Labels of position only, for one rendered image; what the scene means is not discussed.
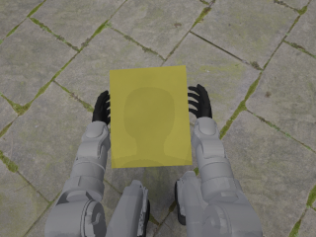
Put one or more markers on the robot left upper arm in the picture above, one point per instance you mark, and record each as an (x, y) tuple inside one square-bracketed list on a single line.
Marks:
[(82, 218)]

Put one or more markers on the left robot hand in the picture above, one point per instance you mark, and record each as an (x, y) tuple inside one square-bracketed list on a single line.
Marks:
[(100, 112)]

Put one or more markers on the robot right foot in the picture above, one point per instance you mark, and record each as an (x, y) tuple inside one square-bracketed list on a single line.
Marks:
[(181, 217)]

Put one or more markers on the robot right upper arm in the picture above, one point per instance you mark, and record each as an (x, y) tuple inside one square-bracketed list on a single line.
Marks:
[(229, 219)]

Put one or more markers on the robot left forearm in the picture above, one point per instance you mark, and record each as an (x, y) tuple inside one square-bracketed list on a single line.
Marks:
[(89, 167)]

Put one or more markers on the carton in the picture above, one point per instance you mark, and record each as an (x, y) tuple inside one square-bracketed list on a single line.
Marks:
[(150, 120)]

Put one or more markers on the robot right forearm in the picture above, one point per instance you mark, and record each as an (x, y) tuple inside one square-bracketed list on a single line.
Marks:
[(217, 180)]

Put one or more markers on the right robot hand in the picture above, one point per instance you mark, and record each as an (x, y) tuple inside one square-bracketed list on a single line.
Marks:
[(203, 103)]

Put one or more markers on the left robot shin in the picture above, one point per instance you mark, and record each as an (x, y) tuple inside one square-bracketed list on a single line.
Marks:
[(142, 216)]

